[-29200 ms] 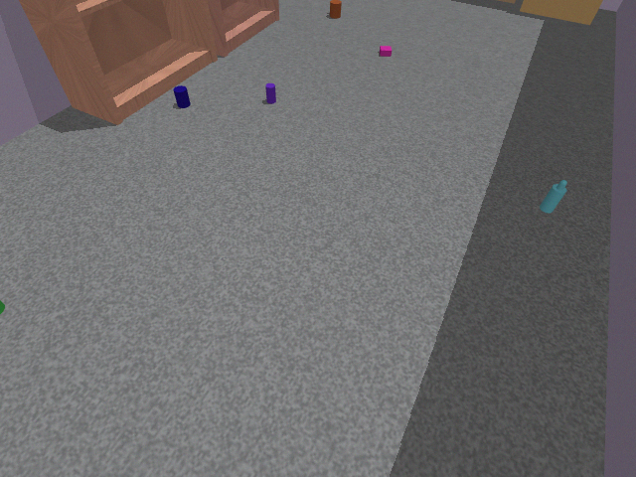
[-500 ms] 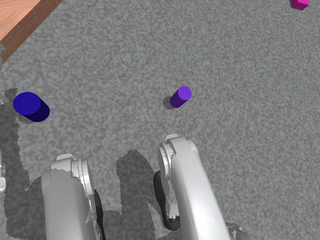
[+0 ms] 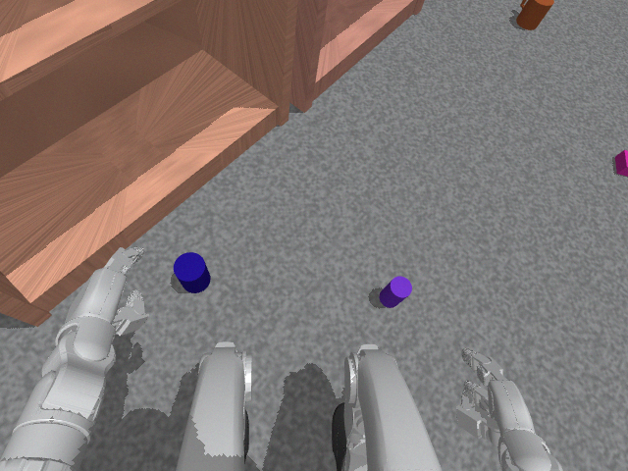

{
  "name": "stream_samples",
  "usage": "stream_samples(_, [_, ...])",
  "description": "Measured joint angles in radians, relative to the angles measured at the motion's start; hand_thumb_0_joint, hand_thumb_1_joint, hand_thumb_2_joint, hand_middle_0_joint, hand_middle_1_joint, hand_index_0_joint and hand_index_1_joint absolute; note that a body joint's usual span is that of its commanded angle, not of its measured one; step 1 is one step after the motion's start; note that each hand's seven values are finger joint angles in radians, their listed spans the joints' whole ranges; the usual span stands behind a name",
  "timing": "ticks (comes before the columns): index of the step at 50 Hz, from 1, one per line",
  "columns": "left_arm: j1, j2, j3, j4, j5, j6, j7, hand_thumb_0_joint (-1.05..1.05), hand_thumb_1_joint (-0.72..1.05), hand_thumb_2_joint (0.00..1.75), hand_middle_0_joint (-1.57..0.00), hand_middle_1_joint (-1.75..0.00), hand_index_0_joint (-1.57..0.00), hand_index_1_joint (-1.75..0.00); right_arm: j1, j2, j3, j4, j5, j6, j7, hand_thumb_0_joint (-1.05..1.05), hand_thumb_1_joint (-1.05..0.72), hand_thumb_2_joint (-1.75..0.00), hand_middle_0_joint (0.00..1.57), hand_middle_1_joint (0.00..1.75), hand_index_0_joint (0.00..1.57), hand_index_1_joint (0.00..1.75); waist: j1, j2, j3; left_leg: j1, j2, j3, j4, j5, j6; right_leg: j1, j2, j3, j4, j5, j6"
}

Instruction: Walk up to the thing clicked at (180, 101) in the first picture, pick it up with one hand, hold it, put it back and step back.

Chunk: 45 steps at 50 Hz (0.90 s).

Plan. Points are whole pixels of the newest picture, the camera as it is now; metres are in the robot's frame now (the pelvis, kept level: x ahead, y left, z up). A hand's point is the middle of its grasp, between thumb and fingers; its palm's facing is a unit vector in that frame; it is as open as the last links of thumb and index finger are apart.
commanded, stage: home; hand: left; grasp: from above
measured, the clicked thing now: (192, 273) +0.51 +0.25 -0.50
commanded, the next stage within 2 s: none
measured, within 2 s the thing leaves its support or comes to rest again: neither
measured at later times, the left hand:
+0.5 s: hand (93, 360) +0.23 +0.19 +0.09, palm faces +0.12 -0.97 -0.21, open 7.4 cm
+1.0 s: hand (81, 385) +0.22 +0.19 +0.12, palm faces +0.11 -0.97 -0.19, open 7.4 cm
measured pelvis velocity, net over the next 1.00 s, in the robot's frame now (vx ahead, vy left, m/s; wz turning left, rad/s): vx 0.07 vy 0.00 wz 0.07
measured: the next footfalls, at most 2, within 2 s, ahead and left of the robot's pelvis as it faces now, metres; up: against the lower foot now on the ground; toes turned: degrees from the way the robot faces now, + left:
none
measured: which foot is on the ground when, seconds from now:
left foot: down 0.00-1.00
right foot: down 0.00-1.00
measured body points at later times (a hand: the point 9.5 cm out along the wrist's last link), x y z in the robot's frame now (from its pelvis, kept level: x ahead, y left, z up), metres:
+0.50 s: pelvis +0.06 +0.00 +0.15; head +0.09 +0.01 +0.60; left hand +0.23 +0.24 +0.11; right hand +0.20 -0.24 +0.08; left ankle +0.08 +0.12 -0.51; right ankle +0.08 -0.14 -0.51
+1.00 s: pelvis +0.07 +0.00 +0.17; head +0.08 +0.01 +0.62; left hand +0.21 +0.24 +0.14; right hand +0.25 -0.24 +0.12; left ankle +0.08 +0.12 -0.51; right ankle +0.08 -0.14 -0.51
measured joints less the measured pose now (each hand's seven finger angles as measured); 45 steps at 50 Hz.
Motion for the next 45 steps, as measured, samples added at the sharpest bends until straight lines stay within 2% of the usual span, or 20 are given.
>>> stream_samples(5, [0.116, -0.056, -0.006, -0.079, -0.132, 0.061, 0.021, 0.01, 0.86, 0.9, -0.21, -0.31, -0.22, -0.31, 0.003, 0.027, 0.023, -0.006, 0.006, -0.035, -0.033, 0.01, -0.91, -0.9, 0.2, 0.3, 0.2, 0.3, -0.002, 0.001, -0.002, 0.166, 0.002, 0.007, -0.126, 0.017, -0.001, 0.164, 0.0, 0.0, -0.125, 0.018, -0.002])
stream_samples(8, [0.17, -0.081, -0.001, -0.115, -0.198, 0.088, 0.034, 0.01, 0.88, 0.9, -0.21, -0.31, -0.21, -0.3, 0.02, 0.041, 0.037, -0.009, 0.006, -0.052, -0.049, 0.01, -0.9, -0.9, 0.2, 0.3, 0.2, 0.3, -0.005, 0.002, 0.002, 0.264, 0.004, 0.01, -0.201, 0.029, -0.002, 0.261, 0.0, -0.001, -0.201, 0.031, -0.003])
stream_samples(16, [0.343, -0.14, 0.022, -0.251, -0.33, 0.187, 0.051, 0.01, 0.89, 0.9, -0.21, -0.3, -0.21, -0.29, 0.118, 0.056, 0.062, -0.018, 0.012, -0.078, -0.105, 0.01, -0.9, -0.9, 0.2, 0.3, 0.2, 0.3, -0.013, 0.014, 0.018, 0.527, 0.007, 0.016, -0.418, 0.071, -0.002, 0.526, 0.002, -0.004, -0.425, 0.079, -0.004])
stream_samples(20, [0.444, -0.166, 0.029, -0.33, -0.376, 0.225, 0.051, 0.01, 0.9, 0.9, -0.21, -0.3, -0.21, -0.29, 0.173, 0.053, 0.066, -0.023, 0.012, -0.093, -0.134, 0.01, -0.9, -0.9, 0.2, 0.3, 0.2, 0.3, -0.013, 0.019, 0.021, 0.65, 0.009, 0.021, -0.523, 0.094, -0.002, 0.65, 0.004, -0.004, -0.534, 0.105, -0.004])
stream_samples(25, [0.568, -0.186, 0.026, -0.439, -0.403, 0.25, 0.042, 0.01, 0.9, 0.9, -0.21, -0.3, -0.21, -0.29, 0.225, 0.047, 0.058, -0.039, 0.008, -0.12, -0.165, 0.01, -0.9, -0.9, 0.2, 0.3, 0.2, 0.3, -0.009, 0.028, 0.019, 0.775, 0.01, 0.026, -0.628, 0.117, 0.0, 0.777, 0.004, -0.003, -0.645, 0.132, -0.003])
stream_samples(31, [0.665, -0.189, 0.015, -0.524, -0.402, 0.253, 0.021, 0.01, 0.9, 0.9, -0.2, -0.3, -0.21, -0.29, 0.234, 0.041, 0.046, -0.051, -0.001, -0.15, -0.183, 0.01, -0.9, -0.9, 0.2, 0.3, 0.2, 0.3, 0.003, 0.036, 0.011, 0.868, 0.007, 0.03, -0.698, 0.132, 0.002, 0.87, 0.001, -0.002, -0.715, 0.146, -0.002])
stream_samples(45, [0.652, -0.19, 0.008, -0.498, -0.384, 0.25, -0.017, 0.01, 0.9, 0.9, -0.2, -0.3, -0.2, -0.29, 0.181, 0.037, 0.046, -0.053, -0.019, -0.209, -0.179, 0.01, -0.9, -0.9, 0.2, 0.3, 0.2, 0.3, 0.025, 0.018, 0.035, 0.913, 0.001, 0.024, -0.719, 0.139, -0.003, 0.914, -0.004, -0.009, -0.726, 0.144, -0.006])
